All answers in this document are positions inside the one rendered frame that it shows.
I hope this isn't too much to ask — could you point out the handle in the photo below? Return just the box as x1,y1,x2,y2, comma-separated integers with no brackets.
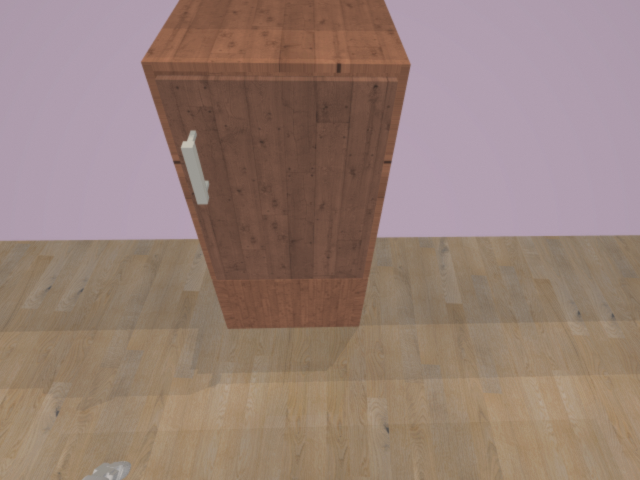
181,130,209,204

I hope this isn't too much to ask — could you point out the cupboard door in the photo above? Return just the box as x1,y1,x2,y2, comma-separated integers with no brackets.
155,75,398,280

